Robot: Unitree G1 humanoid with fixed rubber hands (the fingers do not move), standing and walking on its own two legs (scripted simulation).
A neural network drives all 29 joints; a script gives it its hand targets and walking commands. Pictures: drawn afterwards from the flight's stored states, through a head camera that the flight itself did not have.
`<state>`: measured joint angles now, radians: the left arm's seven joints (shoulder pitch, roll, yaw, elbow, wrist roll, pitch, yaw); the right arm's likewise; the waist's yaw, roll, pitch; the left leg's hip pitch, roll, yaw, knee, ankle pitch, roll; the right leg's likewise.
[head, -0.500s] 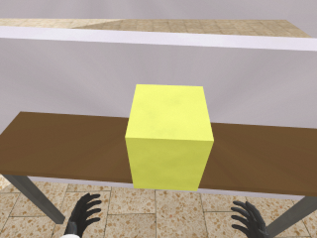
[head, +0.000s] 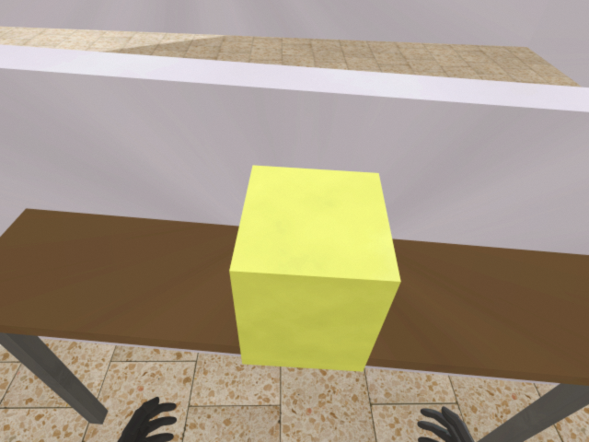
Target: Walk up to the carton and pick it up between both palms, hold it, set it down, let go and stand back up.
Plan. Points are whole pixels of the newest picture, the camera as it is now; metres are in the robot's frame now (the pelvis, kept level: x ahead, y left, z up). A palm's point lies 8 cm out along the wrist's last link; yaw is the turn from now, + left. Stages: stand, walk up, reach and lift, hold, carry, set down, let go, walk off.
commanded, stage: set down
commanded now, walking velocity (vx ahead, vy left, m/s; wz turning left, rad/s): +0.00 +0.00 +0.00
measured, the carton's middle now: (308, 270) +0.39 +0.02 +0.02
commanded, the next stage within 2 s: let go in 1.54 s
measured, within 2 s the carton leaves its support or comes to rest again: neither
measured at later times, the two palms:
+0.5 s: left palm out of the picture +0.13 +0.21 -0.09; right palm out of the picture +0.14 -0.20 -0.09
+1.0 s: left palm out of the picture +0.11 +0.22 -0.10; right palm out of the picture +0.11 -0.21 -0.11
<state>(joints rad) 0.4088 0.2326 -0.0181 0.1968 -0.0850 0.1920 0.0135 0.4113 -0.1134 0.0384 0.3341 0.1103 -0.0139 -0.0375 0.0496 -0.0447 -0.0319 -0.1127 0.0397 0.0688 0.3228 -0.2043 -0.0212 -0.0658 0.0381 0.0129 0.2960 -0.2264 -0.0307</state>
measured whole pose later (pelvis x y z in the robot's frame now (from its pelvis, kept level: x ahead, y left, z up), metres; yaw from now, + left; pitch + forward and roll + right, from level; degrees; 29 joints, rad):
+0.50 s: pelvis -0.01 +0.00 +0.00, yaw +0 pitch +0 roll +0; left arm 0.19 0.15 0.01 0.38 0.02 0.45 -0.01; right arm 0.19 -0.10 -0.01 0.59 0.06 0.11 -0.04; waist 0.03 -0.03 0.02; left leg -0.16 0.04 0.08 0.37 -0.21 -0.02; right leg -0.13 0.04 0.02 0.36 -0.24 -0.03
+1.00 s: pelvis -0.05 +0.00 -0.01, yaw +0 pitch +1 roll +0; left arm 0.08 0.19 0.02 0.46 0.01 0.54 0.01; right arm 0.07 -0.09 -0.07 0.72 0.01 0.16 0.01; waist 0.02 -0.04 0.06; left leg -0.25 0.04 0.06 0.41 -0.17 -0.02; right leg -0.23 0.04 0.01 0.44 -0.22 -0.04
